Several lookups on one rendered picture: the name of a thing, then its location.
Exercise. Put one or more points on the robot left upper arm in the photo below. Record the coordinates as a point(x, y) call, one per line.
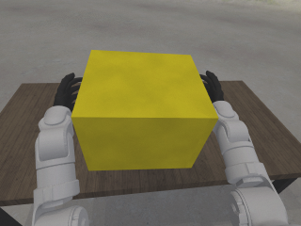
point(69, 216)

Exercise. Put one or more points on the left robot forearm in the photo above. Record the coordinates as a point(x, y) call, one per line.
point(55, 158)

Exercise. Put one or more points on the carton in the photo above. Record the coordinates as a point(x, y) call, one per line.
point(141, 111)

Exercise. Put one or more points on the right robot forearm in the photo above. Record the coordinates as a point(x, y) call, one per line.
point(243, 167)

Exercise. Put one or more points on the robot left hand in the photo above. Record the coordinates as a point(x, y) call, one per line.
point(64, 95)

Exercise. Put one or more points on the robot right upper arm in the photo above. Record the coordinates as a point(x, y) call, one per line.
point(256, 206)

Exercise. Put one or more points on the table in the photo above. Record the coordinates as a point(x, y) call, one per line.
point(275, 146)

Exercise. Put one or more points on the robot right hand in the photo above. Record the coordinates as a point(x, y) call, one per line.
point(213, 87)

